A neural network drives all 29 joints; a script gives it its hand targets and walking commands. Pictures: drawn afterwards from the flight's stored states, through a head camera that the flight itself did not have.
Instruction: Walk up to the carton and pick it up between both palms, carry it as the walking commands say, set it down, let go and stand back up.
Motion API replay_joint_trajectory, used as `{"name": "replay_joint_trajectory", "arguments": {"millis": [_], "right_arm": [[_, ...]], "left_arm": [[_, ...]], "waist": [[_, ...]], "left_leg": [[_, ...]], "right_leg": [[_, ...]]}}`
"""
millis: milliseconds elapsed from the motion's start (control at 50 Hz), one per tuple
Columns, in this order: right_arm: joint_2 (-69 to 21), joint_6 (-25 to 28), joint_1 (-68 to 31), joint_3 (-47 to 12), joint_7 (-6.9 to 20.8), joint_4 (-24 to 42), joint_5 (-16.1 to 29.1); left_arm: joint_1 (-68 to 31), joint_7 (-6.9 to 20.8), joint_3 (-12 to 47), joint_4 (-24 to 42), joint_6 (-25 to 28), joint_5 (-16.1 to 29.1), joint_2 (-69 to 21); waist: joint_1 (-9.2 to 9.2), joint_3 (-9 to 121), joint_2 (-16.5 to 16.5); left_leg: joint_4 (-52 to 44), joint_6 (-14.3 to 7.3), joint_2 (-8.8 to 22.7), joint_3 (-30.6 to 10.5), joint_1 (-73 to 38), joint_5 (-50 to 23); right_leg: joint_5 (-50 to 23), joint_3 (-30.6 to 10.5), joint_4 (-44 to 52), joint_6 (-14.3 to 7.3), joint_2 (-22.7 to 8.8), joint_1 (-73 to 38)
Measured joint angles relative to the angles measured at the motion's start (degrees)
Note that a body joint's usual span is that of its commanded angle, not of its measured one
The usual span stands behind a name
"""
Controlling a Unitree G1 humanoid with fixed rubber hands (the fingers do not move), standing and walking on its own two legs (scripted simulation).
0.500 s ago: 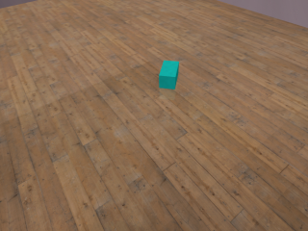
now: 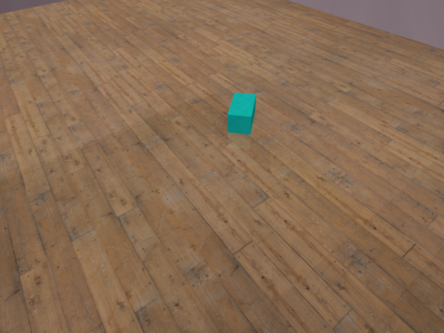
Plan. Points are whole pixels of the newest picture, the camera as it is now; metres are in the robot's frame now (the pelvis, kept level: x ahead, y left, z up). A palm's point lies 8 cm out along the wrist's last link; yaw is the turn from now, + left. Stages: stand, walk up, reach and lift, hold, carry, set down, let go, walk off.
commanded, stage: walk up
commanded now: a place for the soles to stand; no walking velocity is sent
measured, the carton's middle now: (242, 112) +1.69 -0.05 -0.70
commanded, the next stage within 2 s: none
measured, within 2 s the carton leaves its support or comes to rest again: neither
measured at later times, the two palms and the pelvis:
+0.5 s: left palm (110, 298) +0.22 +0.26 -0.08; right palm (410, 300) +0.24 -0.34 -0.12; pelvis +0.17 -0.05 +0.01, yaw +0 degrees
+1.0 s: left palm (115, 206) +0.46 +0.34 -0.11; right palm (356, 205) +0.44 -0.28 -0.07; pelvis +0.39 +0.04 +0.01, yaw -3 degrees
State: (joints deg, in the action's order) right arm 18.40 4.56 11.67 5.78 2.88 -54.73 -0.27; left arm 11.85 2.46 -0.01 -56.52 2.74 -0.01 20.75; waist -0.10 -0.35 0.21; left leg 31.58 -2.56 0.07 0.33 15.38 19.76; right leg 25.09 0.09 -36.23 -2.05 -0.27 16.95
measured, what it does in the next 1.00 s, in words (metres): walks ahead: right foot, then left foot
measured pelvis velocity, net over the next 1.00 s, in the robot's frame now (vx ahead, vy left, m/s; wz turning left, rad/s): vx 0.39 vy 0.04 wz -0.05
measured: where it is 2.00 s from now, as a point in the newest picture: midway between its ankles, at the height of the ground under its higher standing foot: (242, 222)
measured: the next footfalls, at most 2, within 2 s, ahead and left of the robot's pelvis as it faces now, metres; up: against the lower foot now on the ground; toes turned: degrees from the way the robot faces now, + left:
right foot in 0.26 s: +0.23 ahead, -0.16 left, +0.00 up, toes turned -3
left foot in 0.72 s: +0.45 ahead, +0.11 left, +0.00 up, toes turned +0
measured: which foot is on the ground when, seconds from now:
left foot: down 0.00-0.26, up 0.28-0.70, down 0.72-1.00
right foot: up 0.00-0.24, down 0.26-0.74, up 0.76-1.00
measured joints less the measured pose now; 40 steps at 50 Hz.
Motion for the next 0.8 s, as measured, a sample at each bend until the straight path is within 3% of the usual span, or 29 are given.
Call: {"name": "replay_joint_trajectory", "arguments": {"millis": [80, 160, 240, 280, 320, 380, 600, 700, 740, 800], "right_arm": [[-0.02, 0.44, 1.77, 0.07, -0.42, -0.03, -0.01], [0.07, 0.09, 3.85, 0.07, -0.40, -0.03, -0.01], [0.34, -0.02, 4.29, 0.06, -0.01, -0.01, -0.01], [0.40, -0.27, 4.13, 0.07, 0.03, 0.10, -0.02], [0.46, -0.81, 3.59, 0.04, 0.02, 0.15, -0.01], [0.71, -0.43, 2.58, 0.03, 0.29, 0.36, -0.01], [1.48, -1.38, 1.78, 0.02, 2.52, 0.38, -0.01], [1.50, -0.66, 1.51, 0.03, 2.54, 0.39, 0.00], [1.64, 0.51, 1.43, 0.11, 1.87, 0.41, 0.00], [1.61, 1.09, 1.71, -0.30, 0.86, 0.37, 0.00]], "left_arm": [[-0.08, 0.16, 0.01, 1.43, 0.05, 0.00, 0.87], [-0.57, 1.17, 0.02, 2.76, 0.12, 0.01, 1.57], [-0.56, 1.48, 0.01, 3.65, 1.09, 0.01, 1.85], [-0.55, 1.43, -0.15, 3.94, 2.20, 0.01, 2.04], [0.31, 1.43, -0.14, 3.95, 2.72, 0.01, 1.64], [2.59, 1.28, -0.13, 3.95, 2.77, 0.00, 1.62], [6.46, 1.28, -0.12, 3.97, 2.76, 0.00, 1.60], [6.47, 1.23, -0.12, 4.28, 2.77, 0.00, 1.62], [6.24, 0.94, -0.13, 4.32, 2.71, 0.00, 1.64], [5.25, 0.84, -0.13, 4.30, 2.17, 0.00, 1.68]], "waist": [[0.04, 0.02, -0.53], [0.08, 0.05, -0.72], [0.16, 0.05, -0.65], [0.27, -0.48, -0.39], [0.27, -0.47, 0.75], [0.17, -0.39, 1.15], [0.09, -0.29, 1.32], [0.06, -0.21, 1.32], [-0.04, -0.62, 1.05], [-0.08, -0.91, -0.37]], "left_leg": [[-4.09, -0.79, -0.02, 1.07, -4.76, -3.16], [-6.55, -0.48, -0.05, 1.45, -9.32, -1.85], [-4.56, 0.50, 0.06, 1.48, -11.29, 1.93], [7.05, 0.63, 0.43, 0.85, -7.56, 5.43], [22.34, 0.53, 0.35, -0.64, -0.85, 6.14], [28.86, 0.49, 0.45, -0.83, 6.69, 3.19], [9.84, 2.23, 1.42, -0.92, 15.78, -8.65], [0.30, 2.03, 1.42, -0.44, 12.99, -11.44], [-1.56, 1.04, 1.24, 0.15, 10.30, -13.63], [1.49, -0.20, 0.86, 1.97, 8.21, -10.97]], "right_leg": [[-1.33, -0.10, -9.31, 0.02, -0.71, 5.33], [-5.03, -0.16, -7.98, 0.22, -2.21, 8.58], [-9.25, -0.20, -0.36, 0.22, -2.83, 7.86], [-14.21, 0.36, 1.04, 0.30, -2.61, 6.72], [-14.10, 1.60, 0.45, 0.58, -2.02, 5.43], [-12.65, 1.86, 3.45, 0.26, -1.96, 1.93], [-9.56, 1.95, 12.20, 0.22, -1.93, -8.79], [-5.44, 1.98, 11.77, 2.96, -1.98, -11.59], [-1.94, 2.02, 3.90, 2.66, -2.66, -10.06], [-1.93, 0.03, -17.00, 1.57, -1.72, -1.95]]}}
